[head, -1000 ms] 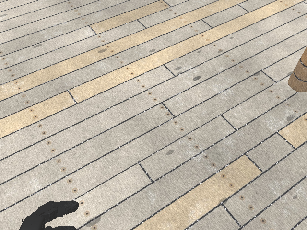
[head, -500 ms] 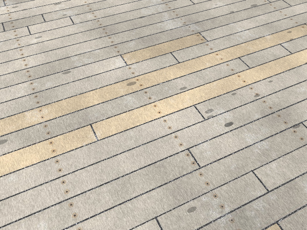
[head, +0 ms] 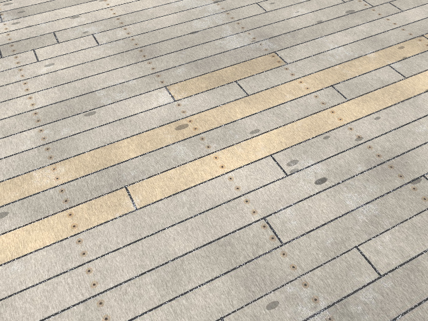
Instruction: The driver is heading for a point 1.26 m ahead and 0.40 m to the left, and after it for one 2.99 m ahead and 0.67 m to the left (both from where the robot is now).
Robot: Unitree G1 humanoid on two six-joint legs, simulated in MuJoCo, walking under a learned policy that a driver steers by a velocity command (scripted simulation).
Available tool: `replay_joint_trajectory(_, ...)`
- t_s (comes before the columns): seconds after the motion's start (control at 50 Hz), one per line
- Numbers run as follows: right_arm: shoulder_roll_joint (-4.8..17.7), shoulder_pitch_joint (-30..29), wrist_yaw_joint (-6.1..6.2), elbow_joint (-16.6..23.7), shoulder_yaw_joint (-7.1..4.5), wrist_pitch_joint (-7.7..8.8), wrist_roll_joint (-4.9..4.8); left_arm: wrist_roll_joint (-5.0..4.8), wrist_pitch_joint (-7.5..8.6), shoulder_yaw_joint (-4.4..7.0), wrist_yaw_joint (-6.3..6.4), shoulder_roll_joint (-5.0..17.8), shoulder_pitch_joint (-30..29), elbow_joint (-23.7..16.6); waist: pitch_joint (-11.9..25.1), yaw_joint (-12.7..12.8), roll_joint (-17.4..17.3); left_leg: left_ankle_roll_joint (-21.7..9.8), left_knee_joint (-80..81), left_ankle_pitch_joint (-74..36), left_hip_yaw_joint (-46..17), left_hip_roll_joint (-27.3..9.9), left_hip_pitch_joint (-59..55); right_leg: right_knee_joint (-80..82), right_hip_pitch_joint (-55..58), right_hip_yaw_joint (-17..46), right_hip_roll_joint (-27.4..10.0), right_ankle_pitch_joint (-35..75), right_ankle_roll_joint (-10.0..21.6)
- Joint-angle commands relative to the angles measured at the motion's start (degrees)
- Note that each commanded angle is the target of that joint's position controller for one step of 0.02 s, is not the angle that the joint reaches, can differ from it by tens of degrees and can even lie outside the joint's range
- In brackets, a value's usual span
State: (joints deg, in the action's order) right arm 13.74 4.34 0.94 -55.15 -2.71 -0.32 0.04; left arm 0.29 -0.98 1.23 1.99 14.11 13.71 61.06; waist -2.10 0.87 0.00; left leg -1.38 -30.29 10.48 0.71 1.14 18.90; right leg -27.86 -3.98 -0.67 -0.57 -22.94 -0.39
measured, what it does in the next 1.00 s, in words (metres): walks ahead: right foot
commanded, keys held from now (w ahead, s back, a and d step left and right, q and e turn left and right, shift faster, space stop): w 0.84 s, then w+q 0.16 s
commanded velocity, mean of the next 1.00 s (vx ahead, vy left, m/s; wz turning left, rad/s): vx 0.38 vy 0.00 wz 0.03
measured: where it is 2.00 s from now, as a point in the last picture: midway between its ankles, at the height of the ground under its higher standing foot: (207, 204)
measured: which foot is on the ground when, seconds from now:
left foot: down 0.00-0.76, up 0.78-1.00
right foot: down 0.00-0.26, up 0.28-0.74, down 0.76-1.00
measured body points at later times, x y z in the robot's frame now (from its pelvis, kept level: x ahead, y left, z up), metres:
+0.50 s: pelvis +0.12 +0.03 +0.02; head +0.12 +0.04 +0.47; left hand +0.24 +0.30 -0.11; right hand +0.09 -0.22 -0.13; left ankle +0.07 +0.11 -0.73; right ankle +0.18 -0.14 -0.66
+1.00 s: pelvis +0.38 -0.06 +0.01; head +0.40 -0.06 +0.46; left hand +0.41 +0.21 -0.12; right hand +0.48 -0.33 -0.12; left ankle +0.42 +0.11 -0.65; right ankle +0.39 -0.14 -0.73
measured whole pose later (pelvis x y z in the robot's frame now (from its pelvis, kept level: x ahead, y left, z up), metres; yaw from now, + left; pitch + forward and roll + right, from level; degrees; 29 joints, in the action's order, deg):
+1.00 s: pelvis +0.38 -0.06 +0.01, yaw +2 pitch +0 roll -1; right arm 16.0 11.6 0.9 -54.8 -4.0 4.0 -2.1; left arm 0.8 6.4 3.4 -1.4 13.2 15.0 57.7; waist -2.0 1.5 -2.5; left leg -3.0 -62.6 13.1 -3.8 -6.1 34.2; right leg -17.2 -8.6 -6.6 3.3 -7.9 4.2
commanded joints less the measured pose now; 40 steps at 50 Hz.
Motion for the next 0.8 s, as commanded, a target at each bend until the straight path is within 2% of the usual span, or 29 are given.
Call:
replay_joint_trajectory(0.02,5.91,-1.14,0.53,1.45,-1.23,0.13,-0.03,0.03,0.75,0.68,0.17,5.45,4.32,0.00,2.86,-0.01,0.04,-2.77,3.27,-4.71,-3.96,-3.24,-11.47,6.96,-10.41,1.66,-2.11,3.41,1.67)
replay_joint_trajectory(0.06,6.55,-1.17,0.68,0.93,-1.64,-0.08,-0.47,-0.52,0.87,1.16,0.37,7.17,4.16,-0.30,-0.84,-0.10,2.39,-2.16,1.28,14.53,-1.54,-0.52,-7.21,9.09,-13.13,4.18,-3.37,-10.99,4.37)
replay_joint_trajectory(0.08,6.64,-2.15,0.62,1.16,-1.72,0.27,-0.45,-0.70,1.16,1.46,0.51,8.20,4.54,-0.74,-3.36,0.42,3.70,-1.67,-0.63,18.92,-0.43,0.61,-3.08,11.04,-13.51,7.17,-5.34,-16.65,6.16)
replay_joint_trajectory(0.12,5.86,-5.35,-0.11,2.33,-1.70,1.86,-1.03,-1.24,2.42,2.48,0.61,10.91,6.42,-0.86,-8.19,1.74,8.19,-0.78,-9.08,13.25,3.12,1.47,5.54,17.68,-10.99,17.62,-13.71,-21.42,10.63)
replay_joint_trajectory(0.14,5.58,-5.43,-0.61,2.63,-1.69,2.76,-1.22,-1.38,3.21,2.87,0.65,11.59,5.25,-1.03,-10.31,1.21,9.41,-1.34,-12.23,10.66,1.77,-0.82,8.96,18.36,-9.48,20.73,-17.39,-18.39,12.06)
replay_joint_trajectory(0.16,5.55,-4.87,-1.04,2.51,-1.79,3.54,-1.31,-1.41,3.90,2.79,0.57,10.37,5.03,-1.25,-10.65,0.76,8.75,-1.92,-12.94,10.92,1.32,-2.14,11.34,17.63,-6.81,20.49,-18.20,-13.00,12.26)
replay_joint_trajectory(0.18,4.87,-4.05,-1.47,2.47,-1.66,4.24,-1.58,-1.62,4.39,2.76,0.33,9.81,5.20,-1.13,-10.89,0.12,8.73,-2.48,-10.70,11.77,1.41,-2.82,11.18,15.87,-5.50,19.19,-18.22,-7.45,11.83)
replay_joint_trajectory(0.2,4.55,-2.07,-1.82,1.81,-1.76,4.76,-1.85,-1.90,4.56,2.61,-0.02,9.03,4.51,-1.41,-10.12,-1.17,7.82,-2.89,-5.76,11.51,2.60,-2.39,6.91,13.64,-5.79,16.00,-16.41,-2.97,10.53)
replay_joint_trajectory(0.22,4.89,2.58,-1.99,0.01,-2.27,5.04,-2.00,-1.83,4.57,2.47,-0.40,8.63,3.29,-1.91,-8.01,-3.41,6.94,-3.24,-0.98,9.16,4.27,-0.32,-2.47,9.99,-8.88,11.96,-13.23,3.10,8.72)
replay_joint_trajectory(0.24,7.10,9.20,-1.93,-2.36,-3.51,5.11,-1.83,-1.48,4.78,2.44,-0.61,8.73,2.28,-2.64,-3.94,-6.02,5.00,-3.89,0.34,5.47,2.98,0.77,-13.16,2.53,-12.46,8.11,-9.61,14.65,7.07)
replay_joint_trajectory(0.26,12.20,16.35,-1.81,-4.01,-5.10,5.45,-1.55,-1.63,5.13,1.73,-0.59,6.17,1.35,-4.47,-0.19,-7.98,-6.37,-9.15,8.31,10.22,-14.43,-7.93,-22.49,-15.65,-21.44,-0.30,-1.92,20.09,2.82)
replay_joint_trajectory(0.28,14.52,23.59,-2.39,-5.40,-5.18,5.72,-1.41,-1.34,6.02,1.04,-0.36,3.82,1.56,-6.18,6.21,-9.52,-17.39,-16.79,19.25,14.21,-39.13,-20.24,-31.82,-34.92,-31.48,0.68,3.82,-5.32,0.36)
replay_joint_trajectory(0.3,9.78,19.22,-2.50,-4.80,-3.19,6.48,-0.88,-2.67,6.74,1.91,-0.75,6.22,0.07,-6.76,3.53,-6.49,-10.24,-16.25,19.90,16.70,-40.90,-22.66,-28.84,-43.62,-36.56,7.14,1.08,-8.27,2.10)
replay_joint_trajectory(0.32,7.51,14.57,-2.53,-3.20,-2.28,6.94,-0.76,-3.55,7.18,2.15,-1.25,6.63,-0.48,-6.81,-0.07,-4.59,-6.95,-14.32,19.82,15.04,-33.59,-21.01,-24.58,-45.48,-37.72,7.43,-1.85,-3.77,3.99)
replay_joint_trajectory(0.34,6.67,12.46,-2.69,-2.43,-1.79,7.16,-0.55,-3.31,7.50,2.32,-1.39,6.10,-1.05,-6.75,-0.99,-3.41,-3.51,-12.61,20.42,12.40,-27.96,-18.84,-21.97,-43.05,-37.25,6.70,-4.16,1.30,5.08)
replay_joint_trajectory(0.36,5.85,11.07,-2.69,-2.01,-1.26,7.09,-0.41,-2.78,7.29,2.86,-1.33,6.12,-1.29,-6.63,-2.04,-2.38,-2.35,-11.26,21.81,10.42,-22.99,-16.97,-19.50,-39.74,-36.57,5.90,-6.12,5.23,5.24)
replay_joint_trajectory(0.38,5.44,10.89,-2.52,-2.03,-0.92,6.93,-0.09,-2.44,6.88,3.20,-1.39,6.07,-0.90,-6.51,-2.04,-1.71,-3.85,-10.30,22.87,7.78,-19.26,-15.33,-16.98,-37.16,-33.60,5.40,-7.12,7.45,4.88)
replay_joint_trajectory(0.42,5.64,13.25,-1.86,-2.55,-0.70,6.59,-0.03,-1.93,6.08,3.43,-1.64,5.00,-1.12,-6.41,-2.08,-1.66,-3.94,-9.89,24.19,2.04,-14.09,-13.34,-16.52,-32.69,-32.75,3.54,-7.34,10.00,3.35)
replay_joint_trajectory(0.46,6.69,15.61,-1.10,-2.98,-0.75,6.35,-0.03,-1.34,5.54,3.60,-1.48,4.39,-5.03,-7.84,-2.51,-2.51,-2.13,-10.08,25.22,-1.54,-12.12,-12.86,-17.38,-27.71,-35.57,2.20,-7.07,13.36,1.62)
replay_joint_trajectory(0.48,8.92,15.71,-0.72,-2.97,-1.17,6.20,0.06,-1.35,5.50,3.21,-1.45,3.26,-7.41,-9.08,-3.34,-2.74,-3.60,-10.90,25.97,-1.26,-12.17,-14.19,-15.86,-23.11,-35.97,2.46,-7.38,14.85,0.69)
replay_joint_trajectory(0.58,8.90,18.44,-0.03,-3.26,-1.42,5.63,-0.41,-1.52,5.91,2.54,-2.42,3.03,-16.33,-11.89,-4.91,-4.94,-3.52,-9.88,26.23,-5.41,-6.37,-12.97,-15.02,-8.96,-33.25,0.14,-5.06,23.92,-0.48)
replay_joint_trajectory(0.64,8.60,20.41,-0.01,-4.18,-1.63,5.16,-0.92,-1.87,6.22,2.20,-3.35,3.15,-19.63,-13.41,-5.71,-5.20,-3.75,-9.48,24.84,-7.07,-5.15,-14.64,-17.82,-5.25,-32.34,0.44,-4.58,24.36,0.78)
replay_joint_trajectory(0.68,9.07,20.08,0.04,-4.25,-2.04,4.81,-1.14,-2.00,6.51,2.38,-3.91,4.27,-20.22,-14.28,-5.51,-4.21,-4.01,-8.77,22.88,-9.60,-4.94,-16.19,-20.89,-3.23,-31.34,0.77,-4.26,22.26,2.36)
replay_joint_trajectory(0.7,9.61,19.48,0.05,-4.09,-2.31,4.60,-1.19,-2.03,6.64,2.70,-4.10,5.18,-19.19,-14.33,-4.66,-3.12,-4.41,-8.27,21.13,-13.25,-4.80,-16.77,-22.07,-2.51,-29.15,0.42,-3.68,20.66,3.20)
replay_joint_trajectory(0.72,10.31,18.45,0.02,-3.73,-2.54,4.40,-1.13,-2.01,6.74,3.30,-4.15,6.49,-16.56,-13.94,-2.65,-1.22,-5.29,-7.65,17.59,-22.06,-4.16,-16.73,-22.68,-2.20,-24.50,-0.67,-2.27,19.14,4.17)
replay_joint_trajectory(0.74,10.33,17.40,0.00,-3.40,-2.54,4.05,-1.00,-1.92,6.75,4.37,-4.02,8.17,-10.56,-12.35,1.30,2.29,-5.60,-6.52,9.73,-32.40,-2.25,-15.10,-22.16,-1.75,-16.21,-2.32,-0.25,18.31,5.48)
replay_joint_trajectory(0.76,8.97,17.41,0.03,-2.95,-1.98,3.70,-0.61,-1.99,6.58,5.85,-3.63,10.59,-0.03,-9.01,7.67,6.72,-5.02,-4.73,-2.66,-34.85,-0.08,-12.01,-17.29,-2.23,-2.27,-2.58,0.59,17.61,7.15)
replay_joint_trajectory(0.78,6.38,19.09,0.01,-1.44,-0.80,3.63,0.69,-1.31,6.31,7.01,-3.00,15.32,10.34,-6.89,16.46,8.71,3.96,-2.52,-22.76,-16.00,2.34,-7.83,-4.05,-2.38,15.04,12.72,-11.62,12.85,11.01)
replay_joint_trajectory(0.8,-1.37,25.40,-0.57,-1.33,1.14,4.99,-0.42,-0.75,6.40,6.90,-3.79,17.06,12.15,-5.84,23.14,4.07,18.65,0.08,-39.68,21.85,-2.47,2.87,14.89,9.28,27.67,42.07,-22.15,-3.68,19.51)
